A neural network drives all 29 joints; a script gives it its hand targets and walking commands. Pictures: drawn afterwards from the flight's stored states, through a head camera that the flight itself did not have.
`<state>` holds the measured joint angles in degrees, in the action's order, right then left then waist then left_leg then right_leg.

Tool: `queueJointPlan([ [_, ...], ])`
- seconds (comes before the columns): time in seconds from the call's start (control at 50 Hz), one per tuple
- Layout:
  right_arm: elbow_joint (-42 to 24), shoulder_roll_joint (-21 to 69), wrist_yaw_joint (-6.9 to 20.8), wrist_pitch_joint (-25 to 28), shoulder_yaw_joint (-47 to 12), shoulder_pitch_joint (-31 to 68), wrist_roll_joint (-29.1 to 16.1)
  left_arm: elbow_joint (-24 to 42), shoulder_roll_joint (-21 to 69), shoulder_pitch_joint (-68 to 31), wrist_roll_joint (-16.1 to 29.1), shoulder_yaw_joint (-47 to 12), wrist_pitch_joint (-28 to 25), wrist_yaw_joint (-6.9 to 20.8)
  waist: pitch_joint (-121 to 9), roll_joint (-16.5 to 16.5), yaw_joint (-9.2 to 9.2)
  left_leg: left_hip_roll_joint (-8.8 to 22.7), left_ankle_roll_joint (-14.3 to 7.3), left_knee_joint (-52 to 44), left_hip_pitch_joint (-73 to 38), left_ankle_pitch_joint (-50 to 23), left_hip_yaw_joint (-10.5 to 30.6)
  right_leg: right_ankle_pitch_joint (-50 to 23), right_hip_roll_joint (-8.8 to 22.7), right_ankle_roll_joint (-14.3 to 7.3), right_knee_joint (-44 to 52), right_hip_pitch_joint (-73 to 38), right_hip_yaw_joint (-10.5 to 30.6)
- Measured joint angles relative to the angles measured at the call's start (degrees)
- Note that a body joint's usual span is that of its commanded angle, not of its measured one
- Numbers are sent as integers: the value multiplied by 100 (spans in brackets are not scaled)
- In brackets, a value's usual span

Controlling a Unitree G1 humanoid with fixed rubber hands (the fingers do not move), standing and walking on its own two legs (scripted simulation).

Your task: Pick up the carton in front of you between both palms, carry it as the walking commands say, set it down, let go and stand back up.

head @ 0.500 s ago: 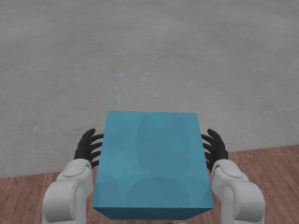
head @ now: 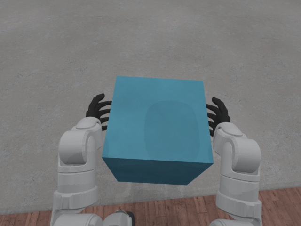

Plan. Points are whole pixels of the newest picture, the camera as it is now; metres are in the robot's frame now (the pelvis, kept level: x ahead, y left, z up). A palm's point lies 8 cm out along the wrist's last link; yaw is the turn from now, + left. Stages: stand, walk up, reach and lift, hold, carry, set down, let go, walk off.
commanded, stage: carry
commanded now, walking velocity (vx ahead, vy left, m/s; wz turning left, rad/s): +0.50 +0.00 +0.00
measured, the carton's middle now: (155, 136) +0.33 +0.01 +0.04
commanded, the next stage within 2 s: none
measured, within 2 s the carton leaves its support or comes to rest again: neither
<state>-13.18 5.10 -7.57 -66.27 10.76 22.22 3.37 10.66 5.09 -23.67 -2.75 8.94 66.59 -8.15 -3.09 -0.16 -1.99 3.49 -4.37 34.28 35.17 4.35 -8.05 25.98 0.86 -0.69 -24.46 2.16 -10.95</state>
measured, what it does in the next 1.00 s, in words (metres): goes down: left foot, then right foot 0.07 m lower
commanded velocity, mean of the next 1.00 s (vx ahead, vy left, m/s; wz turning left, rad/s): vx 0.50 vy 0.00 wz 0.00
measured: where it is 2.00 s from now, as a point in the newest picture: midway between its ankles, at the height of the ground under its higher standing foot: (160, 103)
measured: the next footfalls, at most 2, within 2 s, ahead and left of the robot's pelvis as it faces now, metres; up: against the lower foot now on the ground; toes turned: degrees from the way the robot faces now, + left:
left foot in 0.04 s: +0.22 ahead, +0.09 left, +0.00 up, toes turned +7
right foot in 0.56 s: +0.56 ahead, -0.07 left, -0.07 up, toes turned -4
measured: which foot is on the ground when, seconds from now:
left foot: up 0.00-0.02, down 0.04-0.60, up 0.62-1.00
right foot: down 0.00-0.06, up 0.08-0.54, down 0.56-1.00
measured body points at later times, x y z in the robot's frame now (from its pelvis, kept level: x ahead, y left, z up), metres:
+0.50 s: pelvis +0.33 +0.01 -0.02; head +0.39 +0.00 +0.43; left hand +0.68 +0.15 +0.09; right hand +0.68 -0.15 +0.09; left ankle +0.18 +0.09 -0.72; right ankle +0.48 -0.09 -0.74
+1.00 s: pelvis +0.67 -0.03 -0.08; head +0.74 -0.04 +0.36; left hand +1.01 +0.13 +0.00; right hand +1.02 -0.17 -0.01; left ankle +0.84 +0.05 -0.78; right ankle +0.52 -0.06 -0.79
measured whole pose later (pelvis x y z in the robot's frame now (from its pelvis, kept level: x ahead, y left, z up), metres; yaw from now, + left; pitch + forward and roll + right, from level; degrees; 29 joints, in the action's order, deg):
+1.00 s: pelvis +0.67 -0.03 -0.08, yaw -1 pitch +5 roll +1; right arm -12.9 7.9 -8.3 -59.9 13.0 22.4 2.7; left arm 9.7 6.5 -23.6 0.0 12.0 59.6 -8.6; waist 3.0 -0.3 -3.3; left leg -0.9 -3.7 36.0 38.6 1.6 -7.3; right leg 28.1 -4.6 -6.6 -30.2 5.9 -5.7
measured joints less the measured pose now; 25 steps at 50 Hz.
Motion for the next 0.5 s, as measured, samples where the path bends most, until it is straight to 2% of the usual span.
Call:
queueJointPlan([
  [0.04,378,-30,-9,37,50,294,-11,-249,-97,-216,5,70,16,-17,32,49,79,-179,-76,-356,-390,-8,-133,450,121,75,-652,-63,15],
  [0.06,582,-13,-18,121,73,428,0,-387,-179,-329,52,112,-7,9,96,158,163,-248,-122,-47,-351,94,-184,374,274,54,-1406,166,93],
  [0.12,951,29,-66,243,120,642,-23,-667,-270,-499,129,260,-63,10,358,149,380,-303,-193,385,-417,691,-165,223,29,-97,-4051,1381,840],
  [0.16,950,54,-127,272,156,598,-85,-679,-156,-514,90,363,-77,-14,521,96,452,-334,-117,168,-654,751,-133,-29,-45,-207,-4688,2081,996],
  [0.22,781,106,-131,374,279,533,-176,-485,61,-485,-18,488,-163,-14,744,41,497,-382,-179,-220,-1037,869,-112,-299,42,-220,-4356,2869,1050],
  [0.28,487,167,-128,521,338,481,-280,-114,205,-374,-43,524,-315,-9,874,13,527,-406,-169,-464,-1383,1042,-69,-375,136,-184,-3550,3373,1056],
  [0.34,178,223,-123,612,315,408,-358,292,268,-193,-18,489,-423,-4,869,17,547,-435,-103,-609,-1743,1299,-5,-838,177,-172,-2629,3596,1008],
  [0.42,-33,242,-118,592,181,382,-373,669,232,-2,18,444,-402,3,680,52,544,-504,20,-581,-2285,1839,51,-2079,161,-209,-1867,3592,866],
  [0.5,75,200,-116,471,7,460,-279,723,113,33,33,463,-228,18,340,161,621,-641,168,-194,-2866,2686,99,-3545,125,-222,-461,3142,761],
])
